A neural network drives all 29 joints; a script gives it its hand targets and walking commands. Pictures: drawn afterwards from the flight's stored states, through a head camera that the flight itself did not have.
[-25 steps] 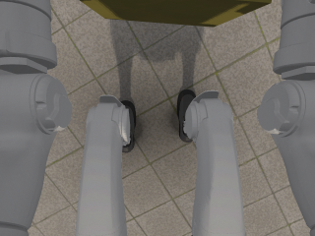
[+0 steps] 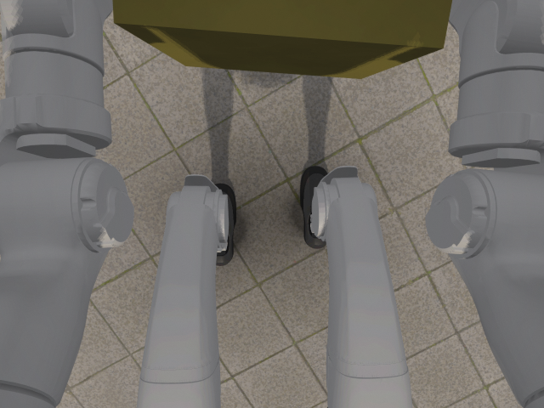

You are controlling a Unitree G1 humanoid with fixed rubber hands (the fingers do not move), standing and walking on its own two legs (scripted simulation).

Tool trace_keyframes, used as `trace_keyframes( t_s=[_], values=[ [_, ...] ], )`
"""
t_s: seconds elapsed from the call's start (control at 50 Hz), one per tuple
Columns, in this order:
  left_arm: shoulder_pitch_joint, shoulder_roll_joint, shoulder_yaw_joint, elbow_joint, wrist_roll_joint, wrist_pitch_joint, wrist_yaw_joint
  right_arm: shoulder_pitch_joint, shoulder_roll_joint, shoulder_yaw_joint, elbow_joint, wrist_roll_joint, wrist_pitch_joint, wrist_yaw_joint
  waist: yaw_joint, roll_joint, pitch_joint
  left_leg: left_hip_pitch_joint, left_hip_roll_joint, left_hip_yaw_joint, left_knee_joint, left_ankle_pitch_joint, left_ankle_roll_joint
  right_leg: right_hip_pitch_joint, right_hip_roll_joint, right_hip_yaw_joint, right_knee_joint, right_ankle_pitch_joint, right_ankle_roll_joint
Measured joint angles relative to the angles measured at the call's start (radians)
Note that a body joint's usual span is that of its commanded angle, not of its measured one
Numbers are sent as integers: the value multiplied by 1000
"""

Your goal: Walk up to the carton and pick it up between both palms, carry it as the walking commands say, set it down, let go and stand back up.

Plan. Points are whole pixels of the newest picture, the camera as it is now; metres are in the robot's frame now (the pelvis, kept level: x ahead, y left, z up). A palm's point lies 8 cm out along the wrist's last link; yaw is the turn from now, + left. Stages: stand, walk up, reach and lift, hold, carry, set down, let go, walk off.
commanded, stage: reach and lift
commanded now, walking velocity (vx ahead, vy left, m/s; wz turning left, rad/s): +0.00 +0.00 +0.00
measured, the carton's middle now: out of the picture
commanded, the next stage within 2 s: none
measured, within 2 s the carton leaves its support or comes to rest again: neither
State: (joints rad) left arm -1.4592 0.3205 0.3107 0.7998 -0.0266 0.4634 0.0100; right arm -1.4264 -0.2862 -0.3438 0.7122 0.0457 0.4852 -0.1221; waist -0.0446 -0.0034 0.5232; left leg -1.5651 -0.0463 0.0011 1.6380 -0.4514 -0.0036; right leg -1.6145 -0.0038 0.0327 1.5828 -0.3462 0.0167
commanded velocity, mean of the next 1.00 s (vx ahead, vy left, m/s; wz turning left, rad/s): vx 0.00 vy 0.00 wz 0.00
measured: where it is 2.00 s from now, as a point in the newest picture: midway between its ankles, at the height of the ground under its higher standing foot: (268, 230)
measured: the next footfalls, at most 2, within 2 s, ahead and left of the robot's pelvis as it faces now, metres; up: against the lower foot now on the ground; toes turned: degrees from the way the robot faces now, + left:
none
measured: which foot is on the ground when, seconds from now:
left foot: down 0.00-1.00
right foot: down 0.00-1.00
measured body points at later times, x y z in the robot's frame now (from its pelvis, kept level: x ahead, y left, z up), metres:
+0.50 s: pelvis +0.00 +0.00 +0.06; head +0.32 -0.01 +0.37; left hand +0.56 +0.15 -0.02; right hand +0.54 -0.21 -0.01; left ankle +0.14 +0.11 -0.51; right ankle +0.18 -0.13 -0.51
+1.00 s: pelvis +0.01 +0.00 +0.12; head +0.29 -0.01 +0.46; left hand +0.54 +0.15 +0.05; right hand +0.51 -0.21 +0.05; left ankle +0.14 +0.11 -0.51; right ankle +0.18 -0.13 -0.51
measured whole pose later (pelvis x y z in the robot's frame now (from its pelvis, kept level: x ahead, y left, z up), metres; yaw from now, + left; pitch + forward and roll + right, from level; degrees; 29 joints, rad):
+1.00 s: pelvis +0.01 +0.00 +0.12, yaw -1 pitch +12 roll +1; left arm -1.15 0.22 0.31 0.67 0.03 0.46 -0.02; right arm -1.12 -0.17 -0.36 0.57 0.02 0.48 -0.12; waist -0.04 0.00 0.52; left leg -1.04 -0.04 0.00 1.17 -0.34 0.01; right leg -1.08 0.00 0.04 1.12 -0.24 0.02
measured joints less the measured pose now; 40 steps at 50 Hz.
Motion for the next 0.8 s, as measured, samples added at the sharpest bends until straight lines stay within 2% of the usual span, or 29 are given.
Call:
trace_keyframes(
  t_s=[0.14, 0.3, 0.48, 0.7, 0.8],
  values=[
    [43, -10, -9, -32, 18, 4, -8, 44, 19, -5, -32, -7, 3, 0, 0, 0, 0, 61, 0, -1, -54, 14, 2, 64, 0, 0, -56, 13, 2],
    [69, -28, 25, -36, 34, 7, -18, 69, 37, -19, -35, -16, 2, 1, 0, 0, -2, 139, 0, -2, -123, 28, 5, 143, 0, 2, -125, 26, 3],
    [153, -41, -19, -92, 35, 6, -17, 160, 65, -19, -101, -17, 5, 2, 0, 0, -1, 233, 1, -4, -204, 45, 6, 238, 0, 2, -205, 41, 4],
    [190, -75, 30, -96, 56, 2, -28, 197, 77, -20, -108, -24, 4, 5, 0, 0, -3, 341, 1, -4, -315, 82, 8, 346, 0, 5, -314, 75, 3],
    [221, -75, 11, -110, 56, 2, -28, 223, 88, -20, -115, -24, 2, 6, 0, 0, -2, 394, 2, -4, -364, 94, 8, 398, 0, 6, -360, 86, 3]
  ],
)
